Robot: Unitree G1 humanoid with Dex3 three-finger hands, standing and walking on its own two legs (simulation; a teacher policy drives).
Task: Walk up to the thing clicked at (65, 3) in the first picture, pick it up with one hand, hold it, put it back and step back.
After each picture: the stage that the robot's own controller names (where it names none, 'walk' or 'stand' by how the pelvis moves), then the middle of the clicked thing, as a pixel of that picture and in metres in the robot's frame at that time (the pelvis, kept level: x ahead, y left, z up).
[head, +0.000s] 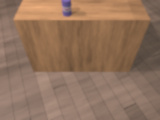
stand; (66, 7) +1.04 +0.13 -0.10
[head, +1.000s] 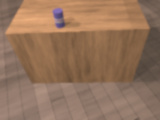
walk; (59, 18) +0.93 +0.20 -0.09
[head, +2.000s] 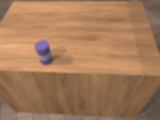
walk; (44, 53) +0.56 +0.24 -0.09
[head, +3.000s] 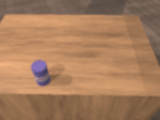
stand; (41, 73) +0.46 +0.21 -0.09
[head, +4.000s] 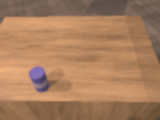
stand; (39, 80) +0.43 +0.21 -0.10
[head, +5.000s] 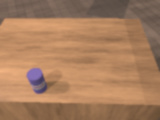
stand; (37, 81) +0.43 +0.23 -0.10
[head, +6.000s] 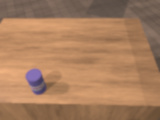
stand; (36, 82) +0.42 +0.23 -0.10
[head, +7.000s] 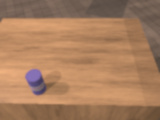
stand; (36, 82) +0.42 +0.23 -0.10
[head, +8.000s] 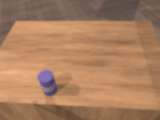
rise first; (48, 83) +0.42 +0.20 -0.10
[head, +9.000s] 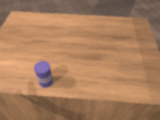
go down; (44, 74) +0.45 +0.19 -0.09
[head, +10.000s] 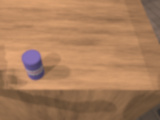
go down; (33, 65) +0.44 +0.18 -0.04
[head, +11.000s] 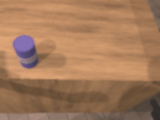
close in; (26, 53) +0.45 +0.18 -0.02
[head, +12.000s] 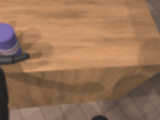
close; (7, 43) +0.47 +0.19 +0.02
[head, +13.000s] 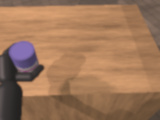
lift; (26, 61) +0.37 +0.17 +0.11
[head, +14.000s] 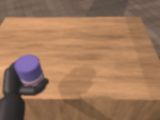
lift; (32, 75) +0.32 +0.17 +0.11
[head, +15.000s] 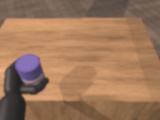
hold; (32, 74) +0.33 +0.17 +0.10
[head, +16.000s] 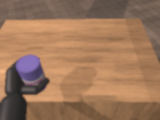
hold; (33, 75) +0.33 +0.17 +0.10
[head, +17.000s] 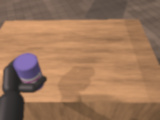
crouch; (30, 73) +0.34 +0.18 +0.10
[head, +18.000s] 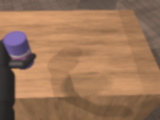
crouch; (20, 51) +0.42 +0.20 +0.10
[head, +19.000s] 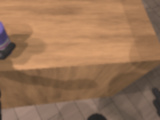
lower; out of the picture +0.48 +0.21 +0.02
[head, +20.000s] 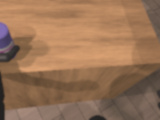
lower; (1, 43) +0.47 +0.20 +0.01
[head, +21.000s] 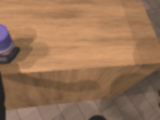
lower; (1, 44) +0.46 +0.20 +0.01
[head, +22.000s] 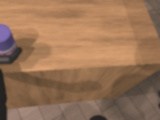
lower; (4, 44) +0.46 +0.20 +0.01
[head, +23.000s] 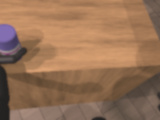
loosen; (8, 44) +0.46 +0.19 +0.02
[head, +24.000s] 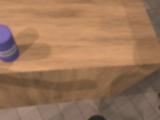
rise; (4, 45) +0.46 +0.20 +0.01
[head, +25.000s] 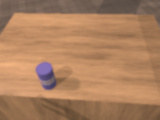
sink last; (46, 76) +0.42 +0.19 -0.06
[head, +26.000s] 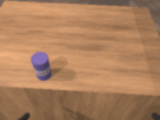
stand; (42, 67) +0.45 +0.19 -0.04
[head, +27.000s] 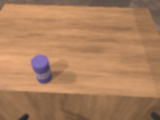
stand; (42, 70) +0.44 +0.19 -0.04
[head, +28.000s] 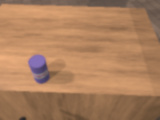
stand; (39, 69) +0.44 +0.19 -0.04
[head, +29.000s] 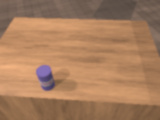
stand; (46, 78) +0.45 +0.20 -0.10
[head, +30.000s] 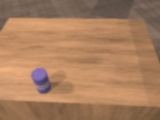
stand; (41, 81) +0.43 +0.21 -0.10
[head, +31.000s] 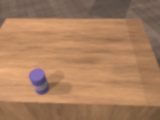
stand; (39, 82) +0.42 +0.22 -0.10
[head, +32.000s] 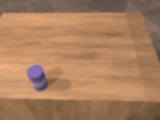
walk; (38, 78) +0.42 +0.22 -0.10
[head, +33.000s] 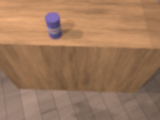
walk; (54, 26) +0.64 +0.16 -0.07
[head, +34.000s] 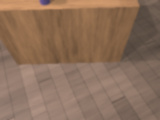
walk; out of the picture +0.95 +0.28 -0.07
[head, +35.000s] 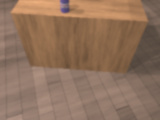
stand; (64, 3) +1.05 +0.16 -0.09
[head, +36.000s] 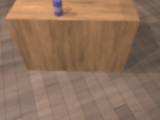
stand; (57, 7) +1.06 +0.18 -0.10
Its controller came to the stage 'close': yes
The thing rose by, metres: 0.20
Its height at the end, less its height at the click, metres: +0.00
